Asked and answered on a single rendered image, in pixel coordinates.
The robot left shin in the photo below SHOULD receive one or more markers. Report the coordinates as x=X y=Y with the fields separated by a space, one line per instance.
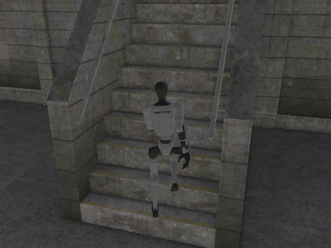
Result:
x=154 y=194

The right robot forearm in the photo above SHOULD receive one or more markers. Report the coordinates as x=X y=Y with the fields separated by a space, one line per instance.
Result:
x=182 y=140

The robot torso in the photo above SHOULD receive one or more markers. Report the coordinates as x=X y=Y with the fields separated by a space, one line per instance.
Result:
x=163 y=118

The right robot hand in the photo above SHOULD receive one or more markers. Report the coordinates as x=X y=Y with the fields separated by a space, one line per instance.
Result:
x=187 y=159

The right robot upper arm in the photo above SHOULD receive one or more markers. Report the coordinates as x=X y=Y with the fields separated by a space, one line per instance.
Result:
x=179 y=116

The left robot upper arm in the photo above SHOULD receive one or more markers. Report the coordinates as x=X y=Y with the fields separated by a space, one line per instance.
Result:
x=148 y=116

